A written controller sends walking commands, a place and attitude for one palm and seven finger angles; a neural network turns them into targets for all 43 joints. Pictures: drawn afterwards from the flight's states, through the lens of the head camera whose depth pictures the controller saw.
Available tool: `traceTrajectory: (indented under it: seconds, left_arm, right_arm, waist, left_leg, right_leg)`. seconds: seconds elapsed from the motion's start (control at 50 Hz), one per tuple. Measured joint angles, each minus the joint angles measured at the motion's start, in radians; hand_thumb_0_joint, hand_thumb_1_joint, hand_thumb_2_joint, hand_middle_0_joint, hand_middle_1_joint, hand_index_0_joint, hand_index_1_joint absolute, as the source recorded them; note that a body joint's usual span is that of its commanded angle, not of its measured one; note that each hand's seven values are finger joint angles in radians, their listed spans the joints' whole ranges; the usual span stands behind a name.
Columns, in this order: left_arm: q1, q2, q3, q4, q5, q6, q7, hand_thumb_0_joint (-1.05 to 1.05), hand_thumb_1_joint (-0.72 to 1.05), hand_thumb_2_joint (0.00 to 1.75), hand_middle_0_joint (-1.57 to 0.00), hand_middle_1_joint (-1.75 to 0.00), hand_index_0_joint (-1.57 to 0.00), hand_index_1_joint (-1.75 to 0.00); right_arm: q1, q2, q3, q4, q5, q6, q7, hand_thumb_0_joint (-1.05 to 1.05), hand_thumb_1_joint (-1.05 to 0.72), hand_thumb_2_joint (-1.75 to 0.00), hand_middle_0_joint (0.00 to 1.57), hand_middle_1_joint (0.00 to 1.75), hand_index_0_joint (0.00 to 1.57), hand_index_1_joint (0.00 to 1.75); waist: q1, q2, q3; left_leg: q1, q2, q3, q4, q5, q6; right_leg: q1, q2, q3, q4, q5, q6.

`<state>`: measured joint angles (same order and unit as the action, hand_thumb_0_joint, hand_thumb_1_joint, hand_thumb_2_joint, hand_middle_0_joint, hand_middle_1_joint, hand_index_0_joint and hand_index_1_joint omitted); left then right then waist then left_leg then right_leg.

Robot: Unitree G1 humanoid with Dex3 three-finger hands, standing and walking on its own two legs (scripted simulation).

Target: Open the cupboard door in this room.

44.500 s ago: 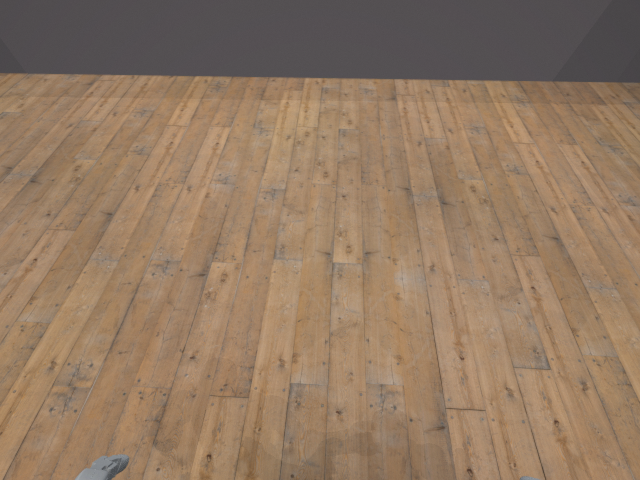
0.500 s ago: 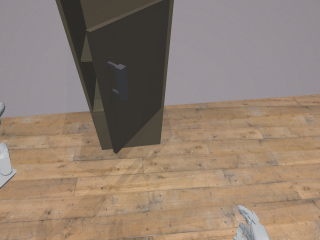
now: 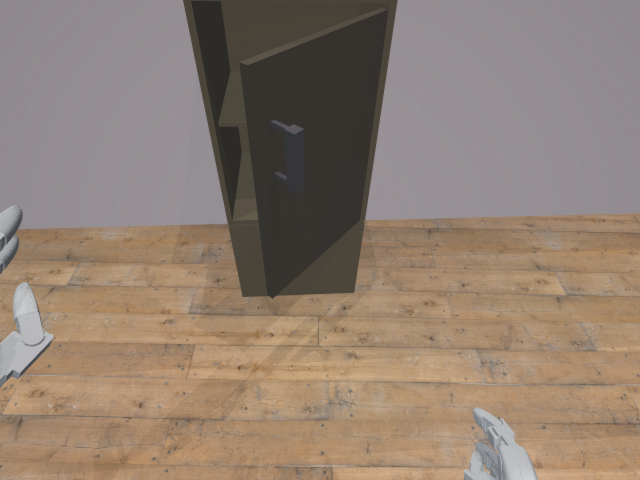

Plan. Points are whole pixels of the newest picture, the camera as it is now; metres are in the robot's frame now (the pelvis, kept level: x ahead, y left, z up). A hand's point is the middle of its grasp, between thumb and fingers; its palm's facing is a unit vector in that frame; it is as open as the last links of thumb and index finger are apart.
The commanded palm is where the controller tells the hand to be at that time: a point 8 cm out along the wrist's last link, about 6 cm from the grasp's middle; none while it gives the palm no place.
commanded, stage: stop stepping back and stand still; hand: left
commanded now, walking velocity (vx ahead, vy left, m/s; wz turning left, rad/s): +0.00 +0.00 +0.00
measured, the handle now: (286, 156) +0.63 +0.11 +0.08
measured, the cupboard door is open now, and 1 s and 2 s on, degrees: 47 47 47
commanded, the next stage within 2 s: let the arm hang, fingers relaxed in 0.32 s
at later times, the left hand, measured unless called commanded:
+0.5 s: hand (61, 370) +0.20 +0.29 +0.08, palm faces +0.28 -0.81 -0.52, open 7.4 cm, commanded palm none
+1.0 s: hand out of the picture -0.01 +0.24 -0.16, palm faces +0.06 -0.95 -0.30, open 7.3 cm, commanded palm none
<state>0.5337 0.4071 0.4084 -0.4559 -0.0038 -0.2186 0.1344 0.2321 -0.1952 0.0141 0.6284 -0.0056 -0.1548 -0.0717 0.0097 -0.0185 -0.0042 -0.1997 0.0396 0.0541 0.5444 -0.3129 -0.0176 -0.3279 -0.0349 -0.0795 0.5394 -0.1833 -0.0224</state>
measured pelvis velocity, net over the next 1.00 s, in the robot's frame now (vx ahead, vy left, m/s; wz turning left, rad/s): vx -0.01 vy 0.00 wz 0.07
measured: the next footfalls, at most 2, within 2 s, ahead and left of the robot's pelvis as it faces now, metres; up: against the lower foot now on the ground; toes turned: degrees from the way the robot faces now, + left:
none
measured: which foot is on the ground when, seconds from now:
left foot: down 0.00-1.00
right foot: down 0.00-1.00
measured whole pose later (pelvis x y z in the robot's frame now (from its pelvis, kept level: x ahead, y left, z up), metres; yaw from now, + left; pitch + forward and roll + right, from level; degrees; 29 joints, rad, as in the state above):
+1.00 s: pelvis -0.01 +0.00 +0.01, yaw +4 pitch -1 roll +0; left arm 0.21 0.29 0.03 1.09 0.02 0.02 0.00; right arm 0.28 -0.28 -0.02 1.07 -0.02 0.03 0.00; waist 0.00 0.01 0.08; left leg -0.21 0.01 -0.01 0.48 -0.24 -0.01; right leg -0.29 -0.02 -0.08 0.44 -0.12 -0.03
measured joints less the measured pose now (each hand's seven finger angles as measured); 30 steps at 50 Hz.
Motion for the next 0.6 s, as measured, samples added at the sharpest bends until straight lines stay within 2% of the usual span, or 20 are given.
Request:
traceTrajectory:
  seconds: [0.08, 0.18, 0.24, 0.42, 0.44, 0.46, 0.5, 0.56, 0.6]
  left_arm:
    - [-0.025, -0.01, 0.013, 0.02, -0.004, -0.002, 0.004, 0.01, 0.89, 0.89, -0.22, -0.3, -0.21, -0.3]
    - [-0.037, -0.02, 0.012, 0.045, 0.004, 0.015, 0.007, 0.01, 0.89, 0.89, -0.21, -0.3, -0.21, -0.3]
    - [-0.028, -0.017, 0.012, 0.04, 0.005, 0.014, 0.006, 0.02, 0.89, 0.89, -0.21, -0.3, -0.21, -0.3]
    - [-0.011, -0.027, 0.0, 0.014, 0.005, -0.014, -0.001, 0.02, 0.89, 0.89, -0.21, -0.3, -0.21, -0.3]
    - [-0.039, -0.017, -0.023, 0.064, 0.011, -0.025, -0.014, 0.01, 0.89, 0.89, -0.21, -0.3, -0.21, -0.3]
    - [-0.09, -0.006, -0.066, 0.155, 0.019, -0.008, -0.04, 0.01, 0.89, 0.89, -0.21, -0.3, -0.2, -0.3]
    - [-0.186, -0.009, -0.159, 0.384, 0.029, 0.082, -0.086, 0.01, 0.9, 0.9, -0.21, -0.3, -0.2, -0.3]
    - [-0.274, -0.054, -0.267, 0.735, 0.042, 0.204, -0.124, 0.0, 0.9, 0.9, -0.2, -0.3, -0.2, -0.3]
    - [-0.298, -0.09, -0.323, 0.916, 0.049, 0.247, -0.139, 0.01, 0.91, 0.9, -0.2, -0.29, -0.19, -0.3]
  right_arm:
    - [0.001, 0.005, 0.008, 0.006, -0.001, 0.006, 0.003, 0.01, -0.91, -0.9, 0.2, 0.3, 0.21, 0.3]
    - [0.035, 0.017, 0.013, 0.002, 0.005, 0.005, 0.0, 0.01, -0.9, -0.9, 0.21, 0.3, 0.21, 0.3]
    - [0.042, 0.023, 0.016, 0.012, 0.004, 0.003, 0.003, 0.01, -0.9, -0.9, 0.21, 0.3, 0.21, 0.3]
    - [0.012, 0.004, 0.001, 0.021, 0.001, -0.004, 0.007, 0.01, -0.9, -0.89, 0.21, 0.3, 0.21, 0.3]
    - [0.005, -0.009, -0.009, 0.038, 0.003, -0.018, 0.023, 0.01, -0.9, -0.9, 0.21, 0.3, 0.21, 0.3]
    - [-0.009, -0.03, -0.019, 0.065, 0.005, -0.014, 0.043, 0.01, -0.9, -0.9, 0.21, 0.3, 0.21, 0.3]
    - [-0.049, -0.076, -0.029, 0.121, 0.002, 0.03, 0.069, 0.01, -0.9, -0.9, 0.21, 0.3, 0.21, 0.3]
    - [-0.099, -0.115, -0.036, 0.176, -0.01, 0.089, 0.081, 0.0, -0.9, -0.89, 0.21, 0.3, 0.21, 0.3]
    - [-0.106, -0.12, -0.038, 0.195, -0.013, 0.11, 0.082, 0.0, -0.91, -0.89, 0.2, 0.3, 0.21, 0.3]
  waist:
    - [0.007, 0.001, 0.009]
    - [-0.008, -0.009, 0.019]
    - [-0.008, -0.019, 0.034]
    - [0.004, 0.008, 0.051]
    - [0.0, 0.019, 0.042]
    - [-0.001, 0.034, 0.031]
    - [-0.003, 0.065, 0.011]
    - [-0.024, 0.092, 0.007]
    - [-0.038, 0.086, 0.024]
  left_leg:
    - [-0.01, -0.007, 0.008, -0.004, 0.011, 0.009]
    - [0.004, -0.039, 0.001, -0.047, 0.038, 0.026]
    - [0.013, -0.053, -0.002, -0.048, 0.038, 0.028]
    - [0.005, -0.039, -0.001, -0.048, 0.035, 0.027]
    - [-0.018, -0.04, -0.011, -0.032, 0.033, 0.028]
    - [-0.043, -0.045, -0.022, -0.01, 0.029, 0.03]
    - [-0.081, -0.059, -0.03, 0.026, 0.018, 0.035]
    - [-0.105, -0.069, -0.022, 0.061, 0.002, 0.041]
    - [-0.102, -0.067, -0.018, 0.069, -0.002, 0.037]
  right_leg:
    - [0.0, -0.004, 0.011, -0.028, 0.025, 0.014]
    - [0.004, -0.006, 0.054, -0.033, 0.009, 0.038]
    - [0.011, -0.012, 0.067, -0.029, 0.039, 0.037]
    - [0.017, 0.003, 0.066, -0.06, 0.04, 0.033]
    - [0.004, 0.0, 0.056, -0.055, 0.04, 0.033]
    - [-0.014, -0.008, 0.046, -0.037, 0.033, 0.034]
    - [-0.054, -0.023, 0.041, 0.01, 0.012, 0.034]
    - [-0.092, -0.033, 0.052, 0.069, -0.014, 0.037]
    - [-0.094, -0.031, 0.057, 0.084, -0.02, 0.035]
